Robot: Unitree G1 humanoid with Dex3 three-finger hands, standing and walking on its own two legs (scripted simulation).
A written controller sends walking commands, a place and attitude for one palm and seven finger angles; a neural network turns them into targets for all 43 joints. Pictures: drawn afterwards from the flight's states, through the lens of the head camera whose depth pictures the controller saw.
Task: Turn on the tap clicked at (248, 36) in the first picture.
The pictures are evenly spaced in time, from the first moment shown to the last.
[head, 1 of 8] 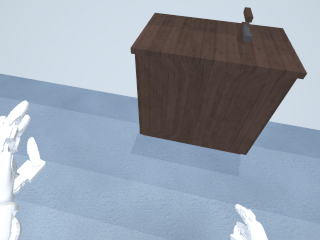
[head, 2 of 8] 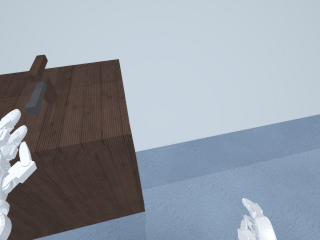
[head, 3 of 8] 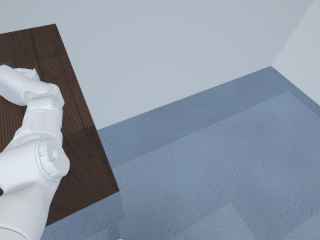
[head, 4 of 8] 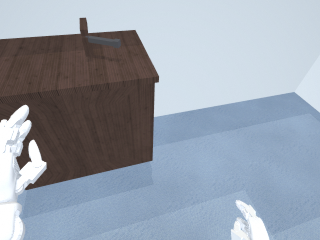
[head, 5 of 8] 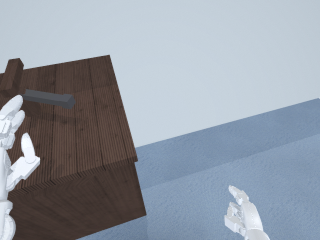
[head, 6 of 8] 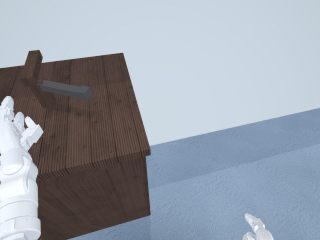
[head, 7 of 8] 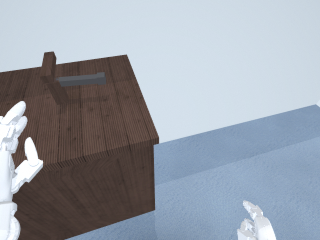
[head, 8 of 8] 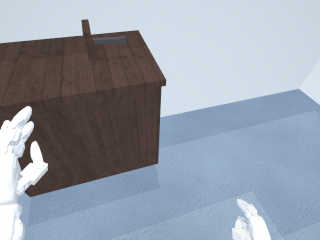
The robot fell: no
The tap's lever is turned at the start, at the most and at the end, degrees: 0 82 82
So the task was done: yes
